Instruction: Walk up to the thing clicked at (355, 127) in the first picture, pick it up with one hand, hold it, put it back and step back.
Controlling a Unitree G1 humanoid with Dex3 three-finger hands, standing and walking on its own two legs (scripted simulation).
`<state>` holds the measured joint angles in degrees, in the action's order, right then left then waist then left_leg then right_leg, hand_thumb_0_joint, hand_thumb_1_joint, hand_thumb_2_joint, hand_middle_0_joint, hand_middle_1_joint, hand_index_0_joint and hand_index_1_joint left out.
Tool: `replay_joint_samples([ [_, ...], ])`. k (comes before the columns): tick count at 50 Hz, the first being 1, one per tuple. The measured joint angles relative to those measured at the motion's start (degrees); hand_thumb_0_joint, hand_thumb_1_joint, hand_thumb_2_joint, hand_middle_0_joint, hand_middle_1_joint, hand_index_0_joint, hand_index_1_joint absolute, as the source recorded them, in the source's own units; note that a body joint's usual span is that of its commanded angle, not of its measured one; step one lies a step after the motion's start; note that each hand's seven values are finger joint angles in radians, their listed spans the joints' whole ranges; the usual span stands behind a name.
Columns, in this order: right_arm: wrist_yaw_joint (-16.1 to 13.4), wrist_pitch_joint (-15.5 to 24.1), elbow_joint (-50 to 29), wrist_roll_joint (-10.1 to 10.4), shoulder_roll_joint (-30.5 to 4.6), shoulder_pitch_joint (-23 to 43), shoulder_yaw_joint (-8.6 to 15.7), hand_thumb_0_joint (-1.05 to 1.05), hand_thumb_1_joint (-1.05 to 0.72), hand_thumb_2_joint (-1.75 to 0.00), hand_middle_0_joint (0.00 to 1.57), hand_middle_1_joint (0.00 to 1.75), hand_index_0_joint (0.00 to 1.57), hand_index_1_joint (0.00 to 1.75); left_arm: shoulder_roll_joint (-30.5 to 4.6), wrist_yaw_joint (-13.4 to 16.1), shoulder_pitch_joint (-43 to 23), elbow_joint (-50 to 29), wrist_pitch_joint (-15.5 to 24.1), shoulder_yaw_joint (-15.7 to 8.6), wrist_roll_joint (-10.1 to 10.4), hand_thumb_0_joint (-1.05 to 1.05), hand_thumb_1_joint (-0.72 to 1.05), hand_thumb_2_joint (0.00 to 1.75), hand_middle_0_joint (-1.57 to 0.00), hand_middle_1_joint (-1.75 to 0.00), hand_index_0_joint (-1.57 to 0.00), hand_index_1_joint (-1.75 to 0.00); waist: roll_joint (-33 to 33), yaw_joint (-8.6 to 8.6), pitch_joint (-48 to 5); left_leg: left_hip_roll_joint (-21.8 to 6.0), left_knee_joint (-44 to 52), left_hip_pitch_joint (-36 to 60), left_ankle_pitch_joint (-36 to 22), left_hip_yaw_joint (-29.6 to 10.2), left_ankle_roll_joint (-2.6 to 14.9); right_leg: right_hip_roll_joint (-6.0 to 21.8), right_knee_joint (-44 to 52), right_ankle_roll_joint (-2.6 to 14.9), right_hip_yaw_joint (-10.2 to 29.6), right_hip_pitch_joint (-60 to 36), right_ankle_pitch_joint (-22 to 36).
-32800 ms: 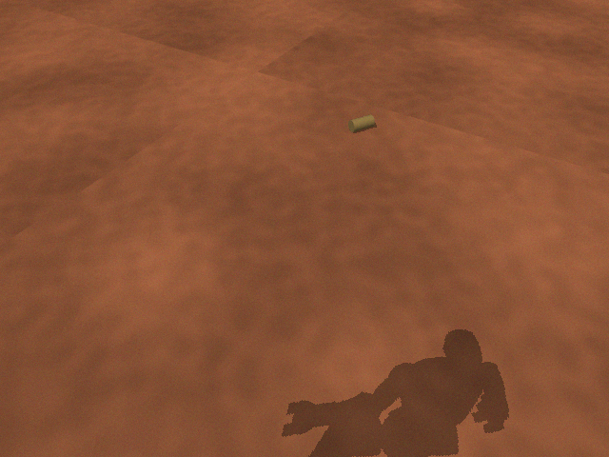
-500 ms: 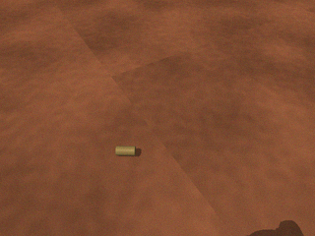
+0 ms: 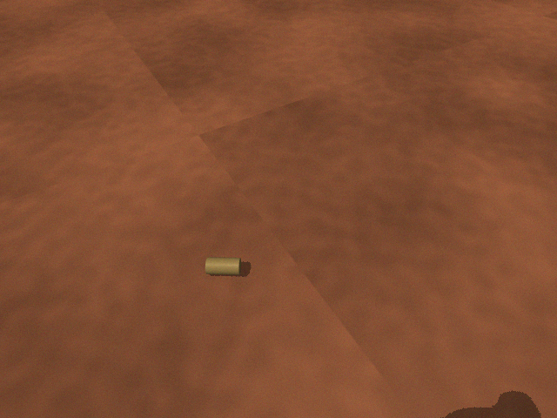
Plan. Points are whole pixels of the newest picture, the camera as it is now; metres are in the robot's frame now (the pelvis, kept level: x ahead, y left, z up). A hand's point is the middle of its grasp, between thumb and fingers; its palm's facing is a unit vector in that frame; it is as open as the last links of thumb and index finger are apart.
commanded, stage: walk up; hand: left
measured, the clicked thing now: (223, 265) +0.82 +0.24 -0.75
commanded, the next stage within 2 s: none
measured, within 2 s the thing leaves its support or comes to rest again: neither
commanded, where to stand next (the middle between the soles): +0.42 +0.02 m, yaw -2 degrees
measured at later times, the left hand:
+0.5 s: hand out of the picture +0.16 +0.32 -0.16, palm faces -0.10 -0.94 -0.33, open 7.4 cm
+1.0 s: hand (155, 303) +0.37 +0.27 -0.17, palm faces -0.06 -0.93 -0.36, open 7.4 cm
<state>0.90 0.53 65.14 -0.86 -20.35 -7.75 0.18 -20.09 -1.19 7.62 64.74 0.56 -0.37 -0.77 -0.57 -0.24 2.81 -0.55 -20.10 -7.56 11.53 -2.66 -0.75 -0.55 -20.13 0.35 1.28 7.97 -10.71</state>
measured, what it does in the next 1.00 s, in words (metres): walks ahead: left foot, then right foot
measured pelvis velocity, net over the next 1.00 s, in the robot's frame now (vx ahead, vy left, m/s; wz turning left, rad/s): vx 0.29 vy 0.00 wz -0.04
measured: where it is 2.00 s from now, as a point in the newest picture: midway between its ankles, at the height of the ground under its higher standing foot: (284, 392)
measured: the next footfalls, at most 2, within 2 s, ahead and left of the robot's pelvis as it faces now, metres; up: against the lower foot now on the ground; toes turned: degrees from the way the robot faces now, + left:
left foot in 0.22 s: +0.12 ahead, +0.16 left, +0.00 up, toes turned +3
right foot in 0.64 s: +0.33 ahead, -0.13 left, +0.00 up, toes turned -4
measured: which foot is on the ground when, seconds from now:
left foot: down 0.00-0.04, up 0.06-0.20, down 0.22-0.66, up 0.68-0.98, down 1.00-1.00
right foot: down 0.00-0.24, up 0.26-0.62, down 0.64-1.00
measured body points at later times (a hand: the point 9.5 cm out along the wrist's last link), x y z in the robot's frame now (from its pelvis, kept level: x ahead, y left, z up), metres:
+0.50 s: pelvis +0.11 +0.04 -0.01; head +0.12 +0.05 +0.44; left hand +0.17 +0.36 -0.13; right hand +0.11 -0.29 -0.11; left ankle +0.08 +0.16 -0.75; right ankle +0.20 -0.11 -0.71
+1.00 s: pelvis +0.29 +0.00 -0.03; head +0.32 +0.01 +0.42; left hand +0.37 +0.31 -0.14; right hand +0.36 -0.32 -0.13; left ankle +0.38 +0.12 -0.75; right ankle +0.27 -0.12 -0.75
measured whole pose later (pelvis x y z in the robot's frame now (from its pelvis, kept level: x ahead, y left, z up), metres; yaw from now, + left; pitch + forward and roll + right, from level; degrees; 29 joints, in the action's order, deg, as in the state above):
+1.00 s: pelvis +0.29 +0.00 -0.03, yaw -2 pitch -2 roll -1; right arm 1.4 3.3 48.2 -1.3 -23.4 -16.0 3.0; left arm -22.6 -1.7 16.5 46.6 1.9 -1.7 -0.4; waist -0.2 1.3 5.7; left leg -2.8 -35.0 -22.1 9.6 2.1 0.9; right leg 1.2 -37.6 0.3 -2.7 13.2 -22.3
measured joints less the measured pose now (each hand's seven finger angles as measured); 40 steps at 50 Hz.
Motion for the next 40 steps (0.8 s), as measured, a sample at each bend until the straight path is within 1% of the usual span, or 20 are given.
replay_joint_samples([
  [2,0.73,0.16,-1.47,-0.72,-0.25,-1.58,0.92,0.00,-0.91,-0.90,0.20,0.30,0.21,0.30,0.07,-0.86,1.36,-1.44,0.35,-1.20,-0.53,0.01,0.90,0.90,-0.21,-0.30,-0.20,-0.30,-0.18,0.23,-0.96,0.00,-4.67,-1.50,8.88,-0.08,1.73,-0.38,-2.44,1.04,0.14,0.61,-5.94],
  [3,0.97,0.16,-2.18,-1.01,-0.51,-2.40,1.30,0.00,-0.91,-0.90,0.20,0.30,0.21,0.30,0.03,-1.16,2.22,-2.32,0.58,-1.73,-0.75,0.01,0.90,0.90,-0.21,-0.30,-0.21,-0.30,-0.25,0.34,-1.50,-0.01,-7.43,-2.60,11.62,0.26,2.29,-0.49,-2.82,1.61,0.15,0.66,-7.24],
  [5,1.17,0.30,-3.39,-1.50,-1.00,-3.53,2.07,0.00,-0.91,-0.90,0.20,0.30,0.21,0.30,-0.39,-1.44,3.59,-4.19,1.24,-2.70,-1.15,0.00,0.90,0.90,-0.21,-0.30,-0.21,-0.30,0.28,0.83,-1.43,0.00,-14.31,-5.71,12.56,2.10,2.42,-0.03,-1.72,2.49,0.19,-0.02,-3.77],
  [7,1.43,0.55,-4.35,-1.70,-1.91,-4.08,2.80,0.00,-0.91,-0.90,0.20,0.30,0.21,0.30,-0.75,-1.44,4.80,-5.46,1.66,-3.39,-1.37,0.00,0.90,0.90,-0.21,-0.30,-0.21,-0.30,0.22,1.49,-0.67,-0.65,-18.53,-8.40,13.26,2.73,2.44,0.20,-0.91,2.10,0.24,-0.97,-1.09],
  [9,1.83,0.84,-5.40,-1.64,-2.72,-4.65,3.57,0.00,-0.91,-0.90,0.20,0.30,0.21,0.30,-1.34,-1.64,6.17,-6.13,1.21,-3.71,-1.62,0.00,0.90,0.90,-0.21,-0.30,-0.21,-0.30,-0.08,1.81,-0.31,-1.78,-17.26,-9.35,13.16,2.67,2.56,0.19,-1.24,1.10,0.15,-1.83,-2.33],
  [11,2.10,1.61,-6.72,-1.75,-3.12,-5.44,4.37,0.00,-0.91,-0.90,0.20,0.30,0.21,0.30,-2.42,-1.99,7.60,-6.69,0.23,-3.84,-1.55,0.00,0.90,0.90,-0.21,-0.30,-0.21,-0.30,0.41,1.73,-0.20,-2.34,-12.03,-8.18,9.33,3.23,2.41,0.60,-4.37,0.45,0.32,-1.48,-5.06],
  [13,1.70,2.81,-8.23,-2.23,-3.13,-6.32,5.29,0.00,-0.91,-0.90,0.20,0.30,0.21,0.30,-3.50,-1.90,8.96,-7.16,-0.88,-3.94,-1.39,0.01,0.90,0.90,-0.21,-0.30,-0.21,-0.30,2.00,1.36,-0.05,-1.41,-10.96,-7.31,1.64,4.63,1.45,1.27,-14.21,1.50,2.00,1.82,-12.42],
  [14,1.44,3.22,-8.88,-2.38,-2.94,-6.75,5.51,0.00,-0.91,-0.90,0.20,0.30,0.21,0.30,-3.78,-1.63,9.47,-7.03,-1.35,-3.99,-1.29,0.01,0.90,0.90,-0.21,-0.30,-0.20,-0.30,2.64,0.97,-0.18,-1.08,-11.95,-7.28,1.94,5.28,1.28,0.54,-21.20,1.90,3.48,4.67,-15.34],
  [16,1.18,3.41,-9.71,-1.84,-2.30,-7.88,5.34,0.00,-0.91,-0.90,0.20,0.30,0.21,0.30,-4.41,-1.50,9.78,-6.74,-1.76,-3.75,-0.94,0.01,0.90,0.90,-0.21,-0.30,-0.20,-0.30,3.66,-0.05,-0.21,-0.59,-11.54,-5.93,3.44,5.81,1.69,-0.81,-31.37,2.18,4.62,9.74,-15.15],
  [18,1.11,3.25,-10.18,-1.48,-1.73,-9.16,4.82,0.00,-0.91,-0.90,0.20,0.30,0.21,0.30,-4.93,-1.80,9.72,-7.17,-1.18,-3.70,-0.57,0.01,0.91,0.90,-0.21,-0.30,-0.20,-0.30,4.34,-0.41,0.26,-0.38,-9.21,-3.53,3.63,6.17,2.09,-0.62,-35.23,1.79,3.81,13.49,-12.63],
  [20,1.19,3.22,-10.63,-1.26,-1.36,-10.43,4.35,0.00,-0.91,-0.90,0.20,0.30,0.21,0.30,-5.23,-2.31,9.71,-7.80,-0.46,-3.76,-0.52,0.01,0.91,0.90,-0.21,-0.30,-0.20,-0.30,4.54,-0.59,0.61,-0.43,-6.65,-1.10,3.38,6.51,2.12,0.37,-34.41,0.85,2.74,16.15,-10.28],
  [24,1.52,3.34,-11.96,-1.00,-1.34,-12.59,3.81,0.00,-0.91,-0.90,0.21,0.30,0.21,0.30,-5.32,-3.49,9.22,-9.30,-0.25,-3.74,-0.73,0.01,0.91,0.90,-0.21,-0.30,-0.20,-0.30,3.79,-1.03,1.37,-0.79,-3.46,2.77,4.12,7.04,1.87,3.09,-27.07,-0.45,0.60,18.64,-6.13],
  [27,1.68,3.29,-13.00,-0.70,-1.76,-13.67,3.62,0.00,-0.91,-0.90,0.21,0.30,0.21,0.30,-5.06,-4.12,8.09,-10.28,-0.44,-3.77,-0.92,0.01,0.91,0.90,-0.21,-0.30,-0.20,-0.30,2.94,-1.57,1.90,-0.93,-3.21,4.70,5.99,7.31,1.13,4.68,-20.50,-0.11,-0.53,18.36,-2.92],
  [30,1.68,2.87,-13.98,-0.47,-2.34,-14.50,3.49,0.00,-0.90,-0.90,0.21,0.30,0.21,0.30,-4.58,-4.18,6.67,-11.27,0.00,-3.87,-0.86,0.01,0.91,0.90,-0.21,-0.30,-0.20,-0.30,1.79,-2.10,2.10,-1.45,-5.37,5.72,9.37,7.39,-0.13,4.71,-15.28,0.69,-1.65,16.22,-1.79],
  [32,1.46,2.45,-14.60,-0.25,-2.79,-15.07,3.35,0.00,-0.90,-0.90,0.21,0.30,0.21,0.30,-4.20,-3.86,5.84,-12.27,0.88,-4.04,-0.75,0.01,0.91,0.90,-0.21,-0.30,-0.20,-0.30,0.50,-2.23,2.16,-2.60,-9.83,5.33,13.23,6.96,-0.67,3.52,-12.15,1.05,-2.68,13.52,1.20],
  [33,1.19,2.15,-14.63,-0.07,-3.11,-14.82,3.32,0.00,-0.90,-0.90,0.21,0.30,0.21,0.30,-3.55,-3.49,5.05,-12.78,1.48,-4.22,-0.80,0.01,0.91,0.90,-0.21,-0.30,-0.20,-0.30,-1.12,-2.27,2.84,-4.11,-14.84,3.90,14.98,6.12,0.22,2.43,-13.21,0.78,-3.68,13.01,1.39],
  [34,0.90,1.72,-14.57,0.20,-3.03,-14.30,3.18,0.00,-0.91,-0.90,0.21,0.30,0.21,0.30,-3.08,-3.16,4.52,-13.66,2.08,-4.23,-0.72,0.01,0.91,0.90,-0.21,-0.30,-0.20,-0.30,-1.77,-2.10,3.36,-4.09,-22.00,1.28,15.69,4.49,1.17,2.01,-14.77,0.68,-4.19,12.86,-0.09],
  [37,0.36,1.12,-14.56,0.68,-2.88,-12.46,2.46,0.01,-0.91,-0.90,0.20,0.30,0.21,0.30,-1.75,-2.49,4.23,-16.13,2.99,-3.42,0.34,0.01,0.91,0.90,-0.21,-0.30,-0.20,-0.30,-1.68,-0.84,3.85,-0.74,-40.35,-7.32,16.50,1.58,2.74,2.34,-15.23,1.22,-3.88,10.88,-2.82],
  [38,0.39,1.20,-14.74,0.83,-3.03,-11.93,2.35,0.01,-0.91,-0.90,0.20,0.30,0.21,0.30,-1.26,-2.26,4.51,-16.69,3.03,-3.08,0.54,0.00,0.90,0.90,-0.21,-0.30,-0.20,-0.30,-1.91,-0.56,3.72,-0.52,-42.67,-9.66,15.53,1.43,2.92,2.27,-14.18,1.34,-3.90,9.77,-2.97],
  [40,0.71,1.54,-15.41,0.83,-3.25,-11.03,2.29,0.01,-0.91,-0.90,0.20,0.30,0.21,0.30,-0.65,-1.96,5.47,-17.46,3.09,-2.57,0.59,0.00,0.90,0.90,-0.21,-0.30,-0.20,-0.30,-2.24,-0.23,3.23,-1.07,-42.31,-13.38,13.24,1.60,2.75,1.96,-11.89,1.48,-4.01,7.70,-3.01],
])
